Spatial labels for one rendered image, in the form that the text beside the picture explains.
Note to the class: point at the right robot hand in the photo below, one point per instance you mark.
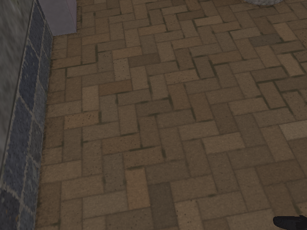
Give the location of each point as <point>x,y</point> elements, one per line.
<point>291,222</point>

